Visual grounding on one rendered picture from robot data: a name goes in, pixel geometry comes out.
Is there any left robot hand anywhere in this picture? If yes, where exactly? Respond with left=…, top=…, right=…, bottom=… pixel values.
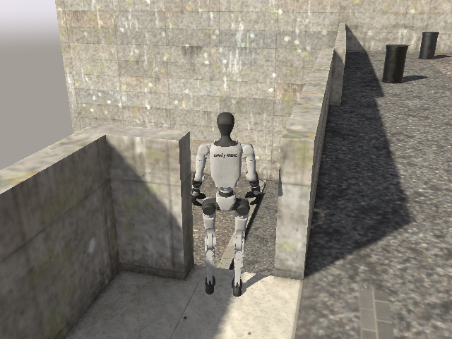
left=191, top=193, right=206, bottom=207

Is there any right robot hand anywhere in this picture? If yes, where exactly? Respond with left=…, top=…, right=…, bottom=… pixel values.
left=245, top=191, right=261, bottom=205

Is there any left robot thigh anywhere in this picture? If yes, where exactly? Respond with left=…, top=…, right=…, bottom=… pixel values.
left=202, top=197, right=216, bottom=249

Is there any left robot forearm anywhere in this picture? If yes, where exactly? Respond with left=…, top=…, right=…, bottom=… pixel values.
left=191, top=171, right=202, bottom=196

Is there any robot right upper arm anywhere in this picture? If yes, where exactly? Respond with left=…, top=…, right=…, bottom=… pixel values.
left=241, top=143, right=256, bottom=182

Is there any robot left upper arm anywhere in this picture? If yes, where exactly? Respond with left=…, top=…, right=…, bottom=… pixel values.
left=194, top=143, right=211, bottom=182

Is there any right robot forearm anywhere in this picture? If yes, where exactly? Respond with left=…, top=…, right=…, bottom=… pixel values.
left=249, top=172, right=261, bottom=195

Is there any robot head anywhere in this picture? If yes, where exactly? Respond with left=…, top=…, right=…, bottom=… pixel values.
left=214, top=112, right=238, bottom=147

